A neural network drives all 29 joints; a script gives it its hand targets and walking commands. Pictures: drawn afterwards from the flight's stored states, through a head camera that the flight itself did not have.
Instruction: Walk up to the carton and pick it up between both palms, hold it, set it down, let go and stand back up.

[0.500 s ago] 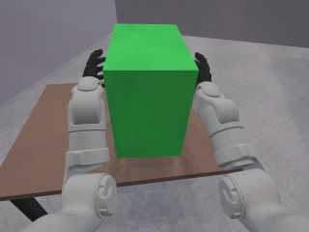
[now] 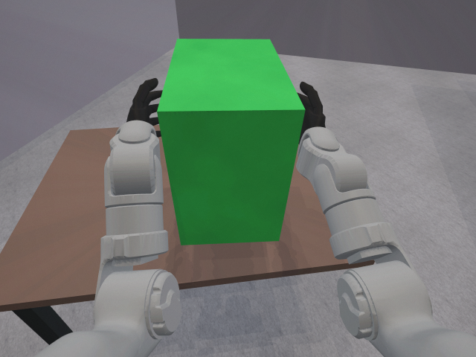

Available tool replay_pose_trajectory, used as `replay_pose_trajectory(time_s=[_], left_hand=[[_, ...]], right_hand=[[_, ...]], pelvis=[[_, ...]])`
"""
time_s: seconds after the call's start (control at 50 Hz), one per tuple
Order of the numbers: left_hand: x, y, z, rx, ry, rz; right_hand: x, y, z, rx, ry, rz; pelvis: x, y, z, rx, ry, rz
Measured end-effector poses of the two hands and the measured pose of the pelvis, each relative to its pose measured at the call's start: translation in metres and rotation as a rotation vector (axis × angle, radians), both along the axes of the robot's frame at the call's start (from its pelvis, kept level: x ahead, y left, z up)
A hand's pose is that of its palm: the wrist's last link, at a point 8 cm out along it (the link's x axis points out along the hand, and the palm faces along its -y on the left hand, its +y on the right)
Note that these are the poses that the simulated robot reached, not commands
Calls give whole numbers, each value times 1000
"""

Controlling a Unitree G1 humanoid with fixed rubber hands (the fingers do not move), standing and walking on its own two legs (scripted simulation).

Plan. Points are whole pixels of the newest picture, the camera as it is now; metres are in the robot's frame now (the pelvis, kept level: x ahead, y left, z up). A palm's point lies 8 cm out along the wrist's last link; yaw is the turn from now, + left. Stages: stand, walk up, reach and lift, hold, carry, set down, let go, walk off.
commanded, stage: hold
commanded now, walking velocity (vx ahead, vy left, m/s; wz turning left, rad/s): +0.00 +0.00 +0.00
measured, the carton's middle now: (227, 138) +0.41 +0.01 +0.20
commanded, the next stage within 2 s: none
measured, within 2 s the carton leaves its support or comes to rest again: neither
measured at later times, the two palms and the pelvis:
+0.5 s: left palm (141, 131) +0.37 +0.13 +0.25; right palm (310, 135) +0.37 -0.12 +0.23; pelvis +0.00 +0.00 +0.00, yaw +0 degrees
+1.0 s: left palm (144, 129) +0.36 +0.13 +0.25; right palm (313, 135) +0.36 -0.13 +0.23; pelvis +0.00 +0.00 +0.00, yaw +0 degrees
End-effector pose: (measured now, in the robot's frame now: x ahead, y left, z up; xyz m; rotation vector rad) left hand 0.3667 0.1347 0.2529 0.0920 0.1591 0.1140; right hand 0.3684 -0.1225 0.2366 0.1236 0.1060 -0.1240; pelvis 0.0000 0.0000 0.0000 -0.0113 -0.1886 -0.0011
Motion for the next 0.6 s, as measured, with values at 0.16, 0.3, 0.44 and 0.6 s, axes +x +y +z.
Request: replay_pose_trajectory(time_s=[0.16,0.3,0.44,0.6], left_hand=[[0,0,1,8,-12,0],[1,-2,-1,8,-3,-3],[-1,-1,-2,2,-5,0],[-2,1,-2,0,-3,1]], right_hand=[[1,0,0,1,-12,2],[0,-2,-4,3,-3,-2],[-1,-1,-4,-3,-6,0],[-1,1,-2,1,-4,0]], pelvis=[[2,1,0,-3,-2,4],[4,2,0,-3,-5,1],[3,2,0,-3,-11,-4],[0,2,0,-2,-7,-1]])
